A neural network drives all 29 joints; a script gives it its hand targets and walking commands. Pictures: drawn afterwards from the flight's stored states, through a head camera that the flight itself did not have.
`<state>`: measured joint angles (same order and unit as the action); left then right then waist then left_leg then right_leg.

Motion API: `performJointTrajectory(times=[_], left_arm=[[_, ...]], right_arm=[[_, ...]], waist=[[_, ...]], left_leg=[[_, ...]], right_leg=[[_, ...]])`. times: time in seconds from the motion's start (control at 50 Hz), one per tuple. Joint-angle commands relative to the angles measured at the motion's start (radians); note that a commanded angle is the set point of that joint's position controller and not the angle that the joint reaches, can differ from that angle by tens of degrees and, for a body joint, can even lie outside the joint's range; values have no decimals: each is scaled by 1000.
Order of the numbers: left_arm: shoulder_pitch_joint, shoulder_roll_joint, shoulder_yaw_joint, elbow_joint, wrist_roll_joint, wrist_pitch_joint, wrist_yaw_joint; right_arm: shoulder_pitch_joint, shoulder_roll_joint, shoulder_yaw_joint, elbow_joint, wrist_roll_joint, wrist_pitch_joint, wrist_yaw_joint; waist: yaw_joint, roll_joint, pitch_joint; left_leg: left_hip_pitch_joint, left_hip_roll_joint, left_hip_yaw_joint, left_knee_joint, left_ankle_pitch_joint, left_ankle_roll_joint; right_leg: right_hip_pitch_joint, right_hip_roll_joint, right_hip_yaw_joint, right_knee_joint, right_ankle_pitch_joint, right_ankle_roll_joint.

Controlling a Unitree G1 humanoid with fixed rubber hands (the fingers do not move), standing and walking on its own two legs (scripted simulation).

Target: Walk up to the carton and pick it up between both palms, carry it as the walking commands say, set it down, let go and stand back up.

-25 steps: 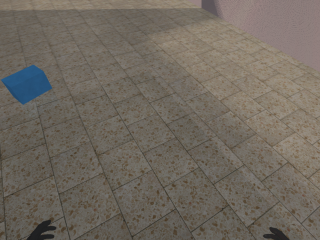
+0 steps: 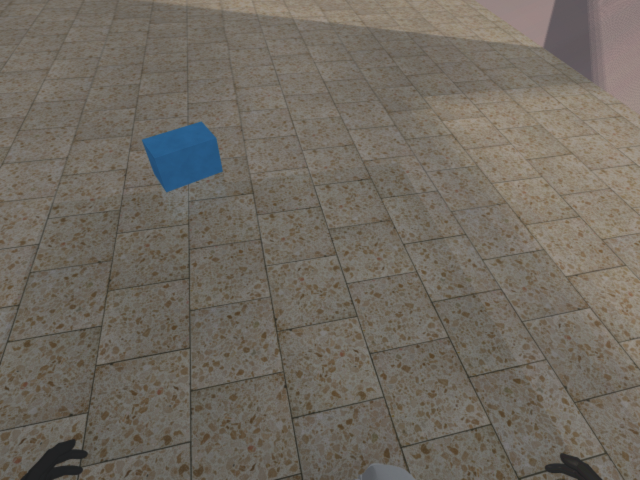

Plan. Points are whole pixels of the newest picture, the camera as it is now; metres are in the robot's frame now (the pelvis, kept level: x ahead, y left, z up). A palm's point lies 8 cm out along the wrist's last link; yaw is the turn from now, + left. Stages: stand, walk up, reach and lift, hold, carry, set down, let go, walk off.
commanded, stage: walk up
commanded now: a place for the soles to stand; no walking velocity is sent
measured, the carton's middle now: (184, 156) +1.61 +0.57 -0.67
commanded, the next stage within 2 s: none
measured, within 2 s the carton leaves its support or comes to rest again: neither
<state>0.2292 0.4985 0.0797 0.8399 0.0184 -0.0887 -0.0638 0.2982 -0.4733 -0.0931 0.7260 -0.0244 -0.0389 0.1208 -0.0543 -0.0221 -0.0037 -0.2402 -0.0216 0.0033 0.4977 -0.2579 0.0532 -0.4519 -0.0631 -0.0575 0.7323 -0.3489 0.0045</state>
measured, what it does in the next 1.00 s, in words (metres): walks ahead, turning left: right foot, then left foot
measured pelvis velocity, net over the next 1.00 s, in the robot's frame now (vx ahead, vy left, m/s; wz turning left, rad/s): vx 0.48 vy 0.10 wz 0.36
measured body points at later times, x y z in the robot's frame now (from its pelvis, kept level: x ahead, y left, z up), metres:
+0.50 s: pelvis +0.23 +0.05 -0.01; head +0.26 +0.06 +0.44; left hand +0.13 +0.41 -0.08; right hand +0.54 -0.17 -0.07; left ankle +0.31 +0.20 -0.74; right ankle +0.14 -0.11 -0.73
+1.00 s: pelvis +0.48 +0.10 -0.01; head +0.50 +0.09 +0.44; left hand +0.49 +0.47 -0.06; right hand +0.67 -0.20 -0.11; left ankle +0.40 +0.22 -0.68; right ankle +0.58 +0.01 -0.74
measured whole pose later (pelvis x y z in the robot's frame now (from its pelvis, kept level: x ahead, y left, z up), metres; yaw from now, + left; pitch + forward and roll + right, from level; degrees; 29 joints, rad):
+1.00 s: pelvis +0.48 +0.10 -0.01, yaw +21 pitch -1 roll -1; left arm 0.24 0.49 0.08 0.76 0.00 -0.12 -0.05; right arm 0.30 -0.50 -0.06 0.81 0.00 -0.07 0.06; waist -0.02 0.06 0.03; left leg -0.43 0.03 -0.05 1.09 -0.37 0.02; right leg -0.36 -0.05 -0.13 0.60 -0.23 -0.03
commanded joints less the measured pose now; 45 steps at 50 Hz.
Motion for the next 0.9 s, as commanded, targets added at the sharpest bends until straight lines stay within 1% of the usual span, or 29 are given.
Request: performJointTrajectory(times=[0.0,0.04,0.06,0.08,0.1,0.12,0.14,0.18,0.2,0.24,0.32,0.36,0.4,0.44,0.46,0.48,0.5,0.52,0.54,0.58,0.6,0.62,0.68,0.72,0.8,0.82,0.84,0.86,0.88], left_arm=[[10,186,64,-58,2,-26,0],[133,184,75,-24,2,-36,8],[238,208,85,0,5,-45,21],[358,274,99,-1,23,-58,41],[257,343,104,-60,21,-67,51],[132,324,100,-90,-3,-69,53],[84,301,93,-97,-5,-71,51],[76,245,77,-95,-2,-73,48],[89,231,70,-89,2,-74,44],[120,232,71,-81,5,-76,42],[139,238,76,-95,6,-62,38],[153,250,75,-103,8,-50,37],[165,266,70,-108,5,-38,39],[138,282,61,-115,-6,-28,46],[139,264,47,-117,-15,-20,48],[160,209,21,-128,-18,-12,47],[165,134,-15,-185,-35,-22,44],[145,179,-7,-205,-28,-27,47],[122,230,4,-184,-32,-24,51],[178,212,7,-136,-34,-28,41],[201,199,9,-120,-25,-24,33],[208,185,12,-108,-19,-19,22],[105,162,18,-128,-6,-9,1],[53,153,25,-127,0,-13,-10],[31,149,46,-103,0,-19,-21],[66,152,52,-86,-1,-21,-17],[132,174,64,-65,2,-28,-7],[261,218,82,-41,7,-40,9],[292,335,105,-70,2,-48,22]], right_arm=[[-112,-237,-64,-99,3,-20,-6],[-159,-221,-55,-109,0,-15,-9],[-156,-178,-40,-111,-10,-12,-14],[-179,-106,-19,-130,-11,-22,-22],[-110,-119,-16,-122,-6,-24,-33],[-82,-213,-39,-78,5,-21,-37],[-68,-234,-47,-49,9,-24,-30],[-61,-221,-44,-17,7,-18,-18],[-80,-208,-43,-11,9,-15,-9],[-139,-173,-31,-21,11,-12,6],[-244,-127,-11,-51,21,-9,22],[-299,-116,-8,-67,23,-6,27],[-325,-117,-12,-72,21,-2,27],[-249,-131,-23,-53,13,0,17],[-155,-155,-38,-31,2,-3,6],[14,-208,-69,11,-11,-9,-14],[117,-327,-109,11,-20,-14,-39],[91,-361,-109,-18,25,-21,-56],[36,-319,-96,-24,57,-28,-61],[-47,-238,-63,-35,50,-39,-66],[-73,-220,-53,-35,45,-47,-66],[-73,-220,-49,-32,36,-52,-62],[-35,-229,-51,-33,24,-65,-52],[-47,-232,-50,-41,24,-66,-48],[-82,-238,-40,-44,24,-57,-50],[-83,-226,-33,-39,21,-55,-54],[-69,-196,-19,-36,14,-56,-58],[-48,-146,-1,-38,9,-60,-61],[1,-104,15,-60,19,-65,-65]], waist=[[57,184,13],[132,110,-4],[182,-6,-17],[253,-247,-18],[173,-195,22],[105,-37,48],[82,-11,54],[69,-36,69],[74,-44,90],[92,-71,114],[110,-94,91],[123,-97,78],[127,-94,69],[74,-90,35],[21,-35,-18],[-49,62,-133],[-105,292,-258],[-69,203,-263],[-42,50,-202],[30,65,-50],[48,104,-21],[49,142,-16],[20,179,20],[19,180,37],[53,166,52],[80,134,43],[118,68,9],[187,-122,-53],[179,-315,-122]], left_leg=[[-126,216,-277,-251,-322,157],[-277,163,-227,-106,-395,112],[-411,103,-187,81,-415,81],[-566,-50,-108,450,-339,29],[-668,-74,-167,674,-224,-12],[-613,18,-241,700,-133,-22],[-552,66,-223,664,-70,-34],[-463,105,-189,587,-16,-70],[-438,107,-172,536,5,-82],[-434,103,-131,428,55,-88],[-356,100,-28,225,118,-72],[-291,105,34,137,114,-60],[-229,94,70,102,102,-41],[-101,45,108,48,56,-14],[50,9,126,-7,37,14],[331,8,58,21,-28,67],[598,272,-386,-16,-108,180],[509,418,-669,-167,-44,249],[412,401,-535,-156,3,246],[181,305,-315,-162,143,194],[86,264,-226,-168,192,170],[42,239,-184,-175,207,172],[6,252,-184,-227,55,202],[-35,240,-167,-241,-59,182],[-145,229,-137,-189,-166,135],[-176,217,-122,-122,-155,119],[-234,183,-89,24,-69,95],[-332,95,-7,353,6,62],[-542,-24,6,634,-247,6]], right_leg=[[114,13,-1,-88,98,-8],[345,47,-31,-164,142,-27],[505,30,20,-204,47,-39],[580,-188,340,-385,-265,-79],[468,-439,797,-631,-646,-157],[395,-437,754,-635,-626,-176],[359,-375,587,-604,-483,-177],[292,-288,332,-589,-249,-159],[270,-267,240,-592,-151,-153],[299,-244,122,-588,-11,-151],[360,-202,-50,-537,221,-144],[366,-208,-90,-519,255,-162],[374,-239,-90,-506,287,-183],[362,-245,-123,-383,439,-180],[316,-211,-177,-200,533,-164],[155,-162,-186,103,522,-131],[-199,-64,-187,469,212,-60],[-312,-5,-11,567,-131,-49],[-282,-78,73,561,-62,-54],[-209,-123,80,414,-17,-39],[-136,-122,65,325,-7,-28],[-84,-105,47,270,2,-18],[-91,-96,32,121,54,-1],[-52,-80,22,17,146,-5],[139,-18,-10,-115,217,-21],[228,-2,-15,-146,216,-29],[372,13,-2,-171,146,-49],[540,-70,128,-270,-24,-84],[615,-401,667,-475,-313,-200]])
